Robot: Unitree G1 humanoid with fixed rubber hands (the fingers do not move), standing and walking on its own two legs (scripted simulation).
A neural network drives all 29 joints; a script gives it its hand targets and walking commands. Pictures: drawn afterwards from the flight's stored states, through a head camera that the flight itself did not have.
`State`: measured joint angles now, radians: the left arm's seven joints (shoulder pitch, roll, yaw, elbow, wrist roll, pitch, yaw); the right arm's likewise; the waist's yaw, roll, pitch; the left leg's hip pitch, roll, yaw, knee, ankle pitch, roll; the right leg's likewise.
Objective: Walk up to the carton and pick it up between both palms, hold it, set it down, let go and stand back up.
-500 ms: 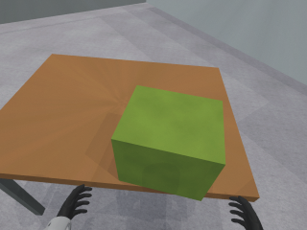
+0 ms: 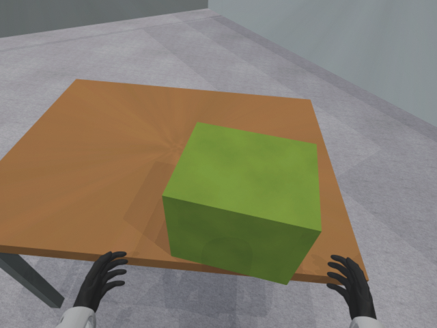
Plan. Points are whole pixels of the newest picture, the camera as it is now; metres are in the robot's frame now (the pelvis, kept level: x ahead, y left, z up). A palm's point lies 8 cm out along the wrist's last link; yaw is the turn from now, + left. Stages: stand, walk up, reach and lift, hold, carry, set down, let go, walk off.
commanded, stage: reach and lift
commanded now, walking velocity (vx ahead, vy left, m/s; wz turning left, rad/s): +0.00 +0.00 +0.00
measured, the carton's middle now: (241, 202) +0.40 -0.05 -0.02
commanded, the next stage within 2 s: none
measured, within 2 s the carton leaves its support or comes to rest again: neither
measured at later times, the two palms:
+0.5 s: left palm (86, 285) +0.21 +0.24 -0.02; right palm (351, 290) +0.20 -0.23 -0.01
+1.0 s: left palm (99, 240) +0.27 +0.23 +0.02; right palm (345, 257) +0.25 -0.22 +0.02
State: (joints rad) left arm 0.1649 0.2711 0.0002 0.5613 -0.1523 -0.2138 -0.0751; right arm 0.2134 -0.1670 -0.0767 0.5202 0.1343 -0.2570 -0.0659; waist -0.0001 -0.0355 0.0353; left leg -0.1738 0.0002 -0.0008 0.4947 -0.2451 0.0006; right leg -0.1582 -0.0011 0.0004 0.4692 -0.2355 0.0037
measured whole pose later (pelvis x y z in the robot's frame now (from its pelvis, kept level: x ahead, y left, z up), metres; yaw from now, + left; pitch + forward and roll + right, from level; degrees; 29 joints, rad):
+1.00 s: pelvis +0.02 +0.00 +0.00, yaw +0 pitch -3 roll +0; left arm 0.06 0.36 -0.05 0.31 -0.28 -0.06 -0.06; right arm 0.16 -0.15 -0.05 0.19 0.19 0.01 -0.12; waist 0.00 -0.03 0.04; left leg -0.17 0.00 0.00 0.49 -0.28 0.00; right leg -0.16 0.00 0.00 0.47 -0.27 0.00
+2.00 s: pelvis +0.01 +0.00 +0.00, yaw +0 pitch -3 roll +0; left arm -0.64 0.36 -0.05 0.65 -0.28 0.25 -0.06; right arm -0.46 -0.22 -0.11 0.53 0.21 0.22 -0.13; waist -0.07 -0.02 0.04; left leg -0.17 0.00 0.00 0.48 -0.25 0.00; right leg -0.16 0.00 0.00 0.45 -0.24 0.01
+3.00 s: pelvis +0.01 +0.02 -0.01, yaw -1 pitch +18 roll -2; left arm -0.72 0.36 -0.10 1.20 -0.28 -0.35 -0.05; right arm -0.55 -0.22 -0.07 1.12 0.28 -0.39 -0.07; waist -0.08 0.04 -0.16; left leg -0.67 0.00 0.00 0.61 -0.26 0.00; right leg -0.62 0.00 0.00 0.52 -0.22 0.03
